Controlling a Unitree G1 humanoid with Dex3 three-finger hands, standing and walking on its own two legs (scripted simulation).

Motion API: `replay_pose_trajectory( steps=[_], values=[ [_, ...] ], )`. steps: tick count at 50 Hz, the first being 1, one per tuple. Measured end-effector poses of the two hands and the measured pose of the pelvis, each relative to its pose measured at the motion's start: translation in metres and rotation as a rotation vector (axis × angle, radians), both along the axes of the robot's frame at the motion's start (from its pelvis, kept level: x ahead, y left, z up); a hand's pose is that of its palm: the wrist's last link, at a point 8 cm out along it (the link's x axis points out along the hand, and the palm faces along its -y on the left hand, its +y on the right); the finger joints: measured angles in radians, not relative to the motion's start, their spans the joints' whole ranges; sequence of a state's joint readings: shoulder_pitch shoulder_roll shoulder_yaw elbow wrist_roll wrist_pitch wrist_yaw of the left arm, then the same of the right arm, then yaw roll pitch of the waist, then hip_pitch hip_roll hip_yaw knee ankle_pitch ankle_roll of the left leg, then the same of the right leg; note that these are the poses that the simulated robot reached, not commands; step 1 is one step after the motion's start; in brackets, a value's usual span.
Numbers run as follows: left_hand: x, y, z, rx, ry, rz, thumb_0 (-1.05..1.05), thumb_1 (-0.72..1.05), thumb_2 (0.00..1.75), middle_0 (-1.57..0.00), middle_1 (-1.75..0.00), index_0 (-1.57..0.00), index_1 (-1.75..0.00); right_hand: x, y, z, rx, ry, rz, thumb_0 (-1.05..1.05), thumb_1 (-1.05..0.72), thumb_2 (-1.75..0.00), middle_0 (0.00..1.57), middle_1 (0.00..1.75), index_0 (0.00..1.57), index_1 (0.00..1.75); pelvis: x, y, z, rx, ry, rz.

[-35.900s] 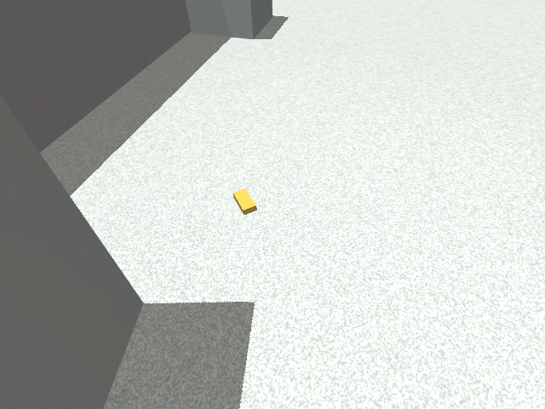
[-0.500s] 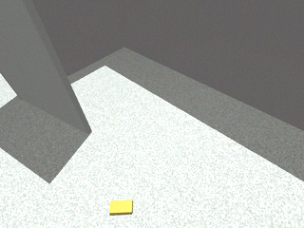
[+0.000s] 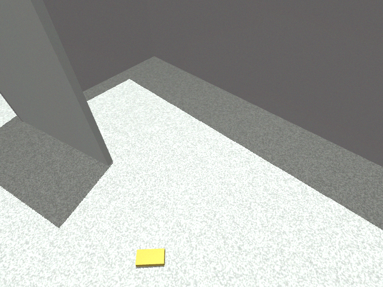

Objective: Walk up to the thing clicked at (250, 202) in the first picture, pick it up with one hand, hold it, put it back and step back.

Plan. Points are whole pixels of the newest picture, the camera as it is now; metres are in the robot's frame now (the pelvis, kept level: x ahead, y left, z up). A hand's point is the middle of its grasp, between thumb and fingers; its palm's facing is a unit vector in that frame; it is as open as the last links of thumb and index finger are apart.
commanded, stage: walk up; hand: left
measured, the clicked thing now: (150, 257) +0.42 +0.24 -0.77
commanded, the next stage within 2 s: none
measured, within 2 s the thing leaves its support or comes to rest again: neither
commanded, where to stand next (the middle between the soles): +0.05 +0.00 m, yaw +2 degrees
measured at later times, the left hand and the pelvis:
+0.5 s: hand out of the picture +0.00 +0.25 -0.17, palm faces +0.03 -0.91 -0.42, open 7.4 cm; pelvis -0.06 -0.03 -0.03, yaw +1 degrees
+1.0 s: hand out of the picture -0.07 +0.28 -0.17, palm faces +0.11 -0.92 -0.38, open 7.4 cm; pelvis -0.03 +0.01 -0.02, yaw +7 degrees
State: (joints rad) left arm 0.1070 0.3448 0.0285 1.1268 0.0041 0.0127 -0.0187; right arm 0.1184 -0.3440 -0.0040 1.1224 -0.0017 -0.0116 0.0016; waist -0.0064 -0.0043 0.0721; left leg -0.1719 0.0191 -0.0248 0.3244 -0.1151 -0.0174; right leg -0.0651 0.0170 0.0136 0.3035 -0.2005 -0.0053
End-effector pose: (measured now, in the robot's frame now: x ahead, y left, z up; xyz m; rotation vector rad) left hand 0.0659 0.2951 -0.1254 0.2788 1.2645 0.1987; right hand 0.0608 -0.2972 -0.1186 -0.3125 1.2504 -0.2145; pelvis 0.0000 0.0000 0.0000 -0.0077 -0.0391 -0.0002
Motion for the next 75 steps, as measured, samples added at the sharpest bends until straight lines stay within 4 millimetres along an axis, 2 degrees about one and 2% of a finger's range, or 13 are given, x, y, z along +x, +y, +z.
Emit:
replay_pose_trajectory(
  steps=[10,17,21,25,28,32,38,44,48,54,62,68,75],
  values=[
    [0.0,0.006,0.001,0.005,-0.013,0.008,0.01,0.9,0.9,-0.21,-0.3,-0.21,-0.3,0.011,0.007,0.0,0.007,-0.027,0.017,0.0,-0.91,-0.89,0.21,0.3,0.2,0.3,-0.002,0.004,-0.001,0.0,0.006,0.01],
    [-0.012,0.015,-0.003,0.048,-0.022,0.027,0.01,0.9,0.9,-0.21,-0.3,-0.21,-0.3,0.015,-0.01,-0.003,-0.031,-0.061,0.036,0.0,-0.9,-0.89,0.21,0.3,0.2,0.3,-0.028,-0.004,-0.012,0.01,0.014,0.023],
    [-0.036,0.008,-0.001,0.077,-0.016,0.044,0.01,0.9,0.9,-0.21,-0.3,-0.21,-0.3,0.017,-0.03,-0.008,-0.054,-0.086,0.074,0.0,-0.9,-0.89,0.21,0.3,0.2,0.3,-0.046,-0.019,-0.018,0.003,0.024,0.026],
    [-0.075,-0.007,-0.003,0.111,0.006,0.041,0.01,0.9,0.9,-0.21,-0.3,-0.2,-0.3,0.018,-0.049,-0.019,-0.046,-0.12,0.09,0.0,-0.9,-0.89,0.21,0.3,0.2,0.3,-0.062,-0.035,-0.028,-0.001,0.01,0.023],
    [-0.103,-0.02,0.004,0.109,0.037,0.058,0.01,0.9,0.9,-0.21,-0.3,-0.21,-0.3,0.008,-0.052,-0.02,-0.022,-0.104,0.094,0.0,-0.91,-0.89,0.21,0.3,0.2,0.3,-0.066,-0.04,-0.022,0.019,0.003,0.027],
    [-0.124,-0.029,0.016,0.109,0.026,0.081,0.01,0.9,0.9,-0.21,-0.3,-0.21,-0.3,-0.014,-0.051,-0.021,0.013,-0.043,0.115,0.0,-0.91,-0.89,0.21,0.3,0.2,0.3,-0.066,-0.041,-0.014,0.018,0.005,0.062],
    [-0.146,-0.019,0.031,0.113,-0.032,0.138,0.01,0.9,0.9,-0.21,-0.3,-0.21,-0.3,-0.028,-0.044,-0.016,0.032,0.048,0.17,0.0,-0.91,-0.89,0.21,0.3,0.2,0.3,-0.056,-0.035,-0.006,0.017,0.0,0.116],
    [-0.163,0.01,0.022,0.099,0.027,0.153,0.01,0.9,0.9,-0.21,-0.3,-0.21,-0.3,0.006,-0.02,-0.003,0.011,-0.02,0.222,0.01,-0.91,-0.89,0.21,0.3,0.2,0.3,-0.043,-0.015,-0.01,0.005,-0.001,0.134],
    [-0.155,0.028,0.001,0.084,0.062,0.158,0.01,0.9,0.9,-0.21,-0.3,-0.21,-0.3,0.034,0.002,0.004,-0.026,-0.125,0.226,0.01,-0.91,-0.89,0.21,0.3,0.2,0.3,-0.036,0.001,-0.019,0.02,-0.014,0.121],
    [-0.11,0.028,-0.007,0.04,0.001,0.119,0.01,0.9,0.9,-0.21,-0.3,-0.21,-0.3,0.057,0.025,0.019,-0.02,-0.214,0.223,0.0,-0.91,-0.89,0.21,0.3,0.2,0.3,-0.028,0.009,-0.014,0.004,-0.022,0.11],
    [-0.067,0.019,-0.008,0.068,-0.059,0.054,0.01,0.9,0.9,-0.21,-0.3,-0.21,-0.3,0.066,0.017,0.001,0.003,-0.224,0.187,0.0,-0.9,-0.89,0.21,0.3,0.2,0.3,-0.035,0.0,-0.024,0.003,-0.021,0.083],
    [-0.062,0.01,-0.003,0.104,-0.067,0.01,0.01,0.9,0.9,-0.21,-0.3,-0.21,-0.3,0.047,-0.005,-0.02,-0.001,-0.174,0.131,0.0,-0.9,-0.89,0.21,0.3,0.2,0.3,-0.05,-0.013,-0.032,0.017,-0.014,0.069],
    [-0.058,0.006,0.002,0.086,-0.126,-0.02,0.01,0.9,0.9,-0.21,-0.3,-0.21,-0.3,-0.014,-0.016,-0.021,-0.023,-0.058,0.131,0.0,-0.91,-0.89,0.21,0.3,0.2,0.3,-0.06,-0.009,-0.027,0.017,0.016,0.085]
  ],
)
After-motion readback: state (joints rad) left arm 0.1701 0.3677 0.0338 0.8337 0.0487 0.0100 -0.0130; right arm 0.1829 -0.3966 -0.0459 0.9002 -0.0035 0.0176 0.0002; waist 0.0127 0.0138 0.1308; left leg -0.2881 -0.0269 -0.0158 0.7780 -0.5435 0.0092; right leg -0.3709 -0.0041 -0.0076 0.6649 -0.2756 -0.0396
